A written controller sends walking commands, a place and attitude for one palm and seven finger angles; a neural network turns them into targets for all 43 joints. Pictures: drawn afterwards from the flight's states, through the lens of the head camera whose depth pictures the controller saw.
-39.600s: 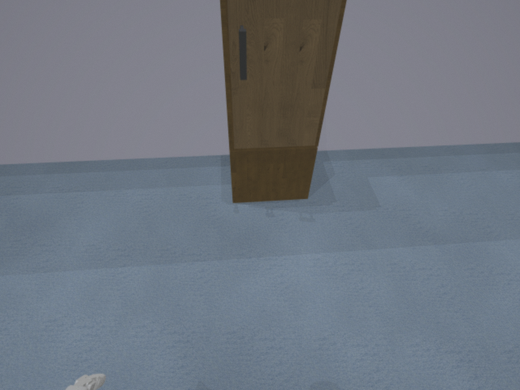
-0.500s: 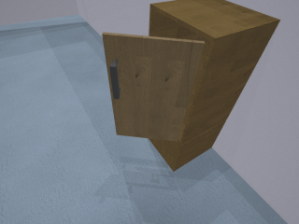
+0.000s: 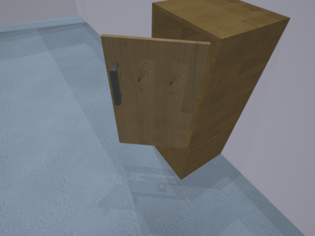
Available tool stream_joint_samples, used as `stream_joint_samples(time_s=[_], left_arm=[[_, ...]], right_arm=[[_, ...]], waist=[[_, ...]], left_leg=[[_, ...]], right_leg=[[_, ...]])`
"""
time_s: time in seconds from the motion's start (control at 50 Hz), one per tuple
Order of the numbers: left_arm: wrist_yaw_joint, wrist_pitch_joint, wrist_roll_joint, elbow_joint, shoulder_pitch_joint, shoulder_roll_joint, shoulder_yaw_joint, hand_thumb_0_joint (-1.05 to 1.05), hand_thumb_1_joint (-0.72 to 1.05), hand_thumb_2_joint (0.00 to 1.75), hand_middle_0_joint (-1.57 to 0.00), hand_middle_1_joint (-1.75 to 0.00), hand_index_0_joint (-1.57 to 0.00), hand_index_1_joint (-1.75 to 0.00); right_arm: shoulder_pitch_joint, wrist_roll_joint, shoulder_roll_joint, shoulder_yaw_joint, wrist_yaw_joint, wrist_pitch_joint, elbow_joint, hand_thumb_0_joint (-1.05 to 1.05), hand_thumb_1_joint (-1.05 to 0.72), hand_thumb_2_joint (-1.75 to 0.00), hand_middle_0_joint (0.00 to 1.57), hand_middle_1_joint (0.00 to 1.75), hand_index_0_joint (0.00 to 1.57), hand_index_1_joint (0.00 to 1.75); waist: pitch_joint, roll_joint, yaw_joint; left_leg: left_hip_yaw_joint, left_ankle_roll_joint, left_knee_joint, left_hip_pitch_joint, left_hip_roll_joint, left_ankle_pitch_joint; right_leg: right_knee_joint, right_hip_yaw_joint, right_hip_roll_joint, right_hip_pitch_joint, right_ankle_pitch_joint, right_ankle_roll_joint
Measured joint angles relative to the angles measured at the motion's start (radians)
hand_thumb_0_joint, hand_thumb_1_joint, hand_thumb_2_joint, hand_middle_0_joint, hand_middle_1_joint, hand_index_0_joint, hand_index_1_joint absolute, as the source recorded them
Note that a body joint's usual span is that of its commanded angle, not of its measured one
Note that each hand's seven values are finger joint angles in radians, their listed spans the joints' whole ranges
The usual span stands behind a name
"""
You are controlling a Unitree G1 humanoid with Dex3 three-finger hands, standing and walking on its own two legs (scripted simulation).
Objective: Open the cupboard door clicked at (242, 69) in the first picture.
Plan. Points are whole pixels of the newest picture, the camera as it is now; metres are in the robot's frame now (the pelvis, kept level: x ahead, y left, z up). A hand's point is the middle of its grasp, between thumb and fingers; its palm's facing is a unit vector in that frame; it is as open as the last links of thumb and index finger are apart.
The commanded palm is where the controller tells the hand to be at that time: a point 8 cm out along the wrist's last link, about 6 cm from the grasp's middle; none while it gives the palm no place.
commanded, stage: shuffle to correct the standing spot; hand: left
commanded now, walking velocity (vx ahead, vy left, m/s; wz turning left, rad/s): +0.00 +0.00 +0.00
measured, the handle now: (117, 84) +0.62 +0.19 +0.03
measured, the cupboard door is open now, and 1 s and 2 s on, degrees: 52 52 52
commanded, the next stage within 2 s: come to a stop and stand still in 0.32 s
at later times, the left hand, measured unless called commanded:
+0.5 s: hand out of the picture +0.03 +0.19 -0.18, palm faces +0.02 -0.99 -0.12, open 7.4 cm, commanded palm none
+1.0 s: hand (98, 230) +0.18 +0.18 -0.18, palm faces +0.05 -0.98 -0.20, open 7.3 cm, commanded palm none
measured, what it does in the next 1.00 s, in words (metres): steps on the spot: right foot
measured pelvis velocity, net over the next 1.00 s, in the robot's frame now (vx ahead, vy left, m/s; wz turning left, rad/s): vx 0.08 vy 0.01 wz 0.01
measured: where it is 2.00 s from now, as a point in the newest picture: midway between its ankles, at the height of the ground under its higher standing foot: outside the picture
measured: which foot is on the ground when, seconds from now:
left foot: down 0.00-0.82, up 0.84-1.00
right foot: down 0.00-0.38, up 0.40-0.76, down 0.78-1.00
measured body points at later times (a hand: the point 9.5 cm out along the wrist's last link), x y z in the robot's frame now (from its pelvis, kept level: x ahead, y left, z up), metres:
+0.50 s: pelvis +0.06 +0.03 +0.00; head +0.06 +0.06 +0.45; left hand +0.03 +0.24 -0.17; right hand +0.01 -0.19 -0.15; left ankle +0.04 +0.10 -0.74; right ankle +0.04 -0.11 -0.68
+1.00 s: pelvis +0.08 +0.01 -0.01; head +0.12 +0.01 +0.44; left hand +0.17 +0.24 -0.16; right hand +0.11 -0.23 -0.17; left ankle +0.06 +0.13 -0.70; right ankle +0.14 -0.11 -0.74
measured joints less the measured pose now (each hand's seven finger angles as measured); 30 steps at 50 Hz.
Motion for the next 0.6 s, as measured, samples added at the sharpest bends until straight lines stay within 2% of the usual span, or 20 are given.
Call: stream_joint_samples(time_s=[0.12,0.22,0.28,0.34,0.38,0.44,0.5,0.54,0.6], left_arm=[[-0.003,0.001,0.003,0.002,0.01,-0.003,0.003,0.0,0.91,0.9,-0.2,-0.3,-0.2,-0.29],[-0.013,0.009,0.007,-0.001,0.046,-0.007,0.017,0.0,0.91,0.9,-0.2,-0.3,-0.2,-0.29],[-0.017,0.005,0.003,-0.008,0.069,-0.009,0.029,0.0,0.91,0.9,-0.2,-0.3,-0.2,-0.29],[-0.02,0.008,0.001,-0.001,0.09,-0.009,0.038,0.0,0.91,0.9,-0.2,-0.3,-0.2,-0.3],[-0.023,0.019,0.003,0.009,0.104,-0.006,0.042,0.0,0.91,0.9,-0.2,-0.3,-0.2,-0.29],[-0.028,0.034,0.014,0.023,0.099,-0.01,0.042,0.0,0.91,0.9,-0.2,-0.3,-0.2,-0.29],[-0.033,0.023,0.015,0.012,0.056,-0.002,0.042,0.0,0.91,0.9,-0.2,-0.3,-0.2,-0.29],[-0.029,0.013,0.009,-0.005,0.012,0.007,0.042,0.0,0.91,0.9,-0.2,-0.3,-0.2,-0.29],[-0.01,0.016,0.003,-0.027,-0.055,0.02,0.044,0.01,0.93,0.9,-0.2,-0.3,-0.2,-0.29]], right_arm=[[0.005,-0.003,0.0,0.0,0.001,0.001,0.001,0.0,-0.9,-0.9,0.2,0.3,0.2,0.3],[0.031,-0.011,-0.007,-0.007,0.003,0.013,0.0,0.0,-0.9,-0.9,0.2,0.3,0.2,0.3],[0.046,-0.013,-0.012,-0.01,0.002,0.01,-0.01,0.0,-0.9,-0.9,0.2,0.3,0.2,0.3],[0.063,-0.013,-0.018,-0.014,0.001,0.001,-0.015,0.0,-0.9,-0.9,0.2,0.3,0.2,0.3],[0.076,-0.013,-0.016,-0.016,0.0,-0.008,-0.018,0.0,-0.9,-0.9,0.2,0.3,0.2,0.3],[0.093,-0.015,-0.014,-0.019,-0.007,-0.033,-0.031,0.0,-0.9,-0.9,0.2,0.3,0.2,0.3],[0.111,-0.012,0.004,-0.006,-0.017,-0.052,-0.031,0.0,-0.9,-0.9,0.2,0.3,0.2,0.3],[0.12,-0.009,0.024,0.007,-0.025,-0.059,-0.019,0.0,-0.9,-0.9,0.2,0.3,0.2,0.3],[0.119,-0.006,0.054,0.024,-0.034,-0.056,0.005,0.0,-0.9,-0.9,0.2,0.3,0.2,0.3]], waist=[[-0.004,0.0,0.001],[-0.032,0.002,0.011],[-0.031,0.001,0.016],[-0.029,-0.005,0.015],[-0.037,-0.025,0.016],[-0.043,-0.024,0.005],[-0.024,-0.021,-0.013],[-0.005,-0.024,-0.017],[0.024,-0.025,-0.017]], left_leg=[[0.001,-0.001,0.004,0.001,0.0,-0.006],[-0.001,0.001,0.064,-0.018,0.004,-0.115],[0.0,0.0,0.123,-0.04,0.011,-0.161],[0.013,0.006,0.159,-0.04,0.02,-0.137],[0.032,0.023,0.155,-0.021,0.007,-0.133],[0.059,0.044,0.11,0.021,0.002,-0.15],[0.065,0.049,0.005,0.079,-0.008,-0.109],[0.058,0.048,-0.055,0.11,-0.013,-0.082],[0.046,0.041,-0.093,0.137,-0.014,-0.069]], right_leg=[[0.006,0.001,0.0,-0.001,-0.007,-0.003],[0.035,0.004,0.007,-0.007,-0.09,-0.014],[0.043,0.0,0.011,-0.006,-0.073,-0.018],[0.075,-0.006,0.007,0.002,-0.085,-0.008],[0.125,0.009,-0.007,-0.004,-0.152,-0.021],[0.356,-0.001,-0.008,-0.094,-0.232,-0.046],[0.515,-0.021,-0.021,-0.195,-0.17,-0.042],[0.503,-0.025,-0.029,-0.23,-0.119,-0.025],[0.404,-0.02,-0.03,-0.237,-0.061,-0.012]])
